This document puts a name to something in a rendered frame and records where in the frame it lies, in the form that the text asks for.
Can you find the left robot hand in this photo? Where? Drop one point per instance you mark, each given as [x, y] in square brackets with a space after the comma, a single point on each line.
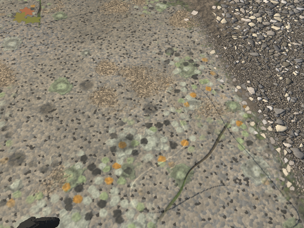
[43, 222]

